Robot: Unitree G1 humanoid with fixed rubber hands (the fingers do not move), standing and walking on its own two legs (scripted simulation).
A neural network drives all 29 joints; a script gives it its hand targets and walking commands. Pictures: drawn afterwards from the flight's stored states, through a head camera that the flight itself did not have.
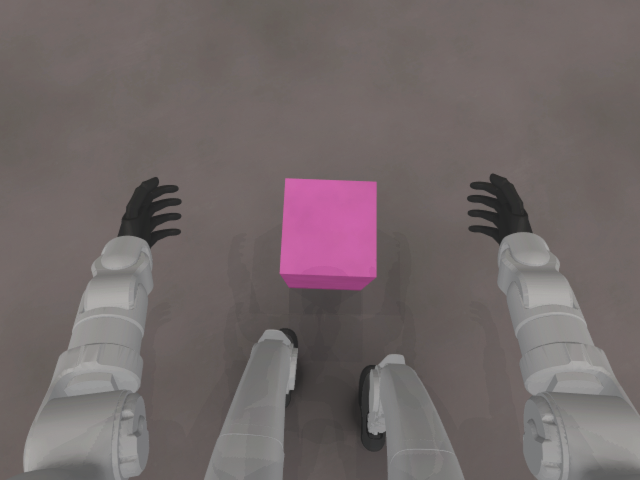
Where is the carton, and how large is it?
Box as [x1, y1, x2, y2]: [280, 178, 376, 290]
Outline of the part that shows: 285,178 280,258 280,274 289,287 359,290 375,277 376,182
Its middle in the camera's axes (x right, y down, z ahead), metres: +0.02 +0.01 +0.96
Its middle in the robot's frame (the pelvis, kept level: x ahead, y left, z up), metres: +0.47 +0.03 -0.54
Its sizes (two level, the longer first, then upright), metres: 0.210 0.200 0.293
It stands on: the floor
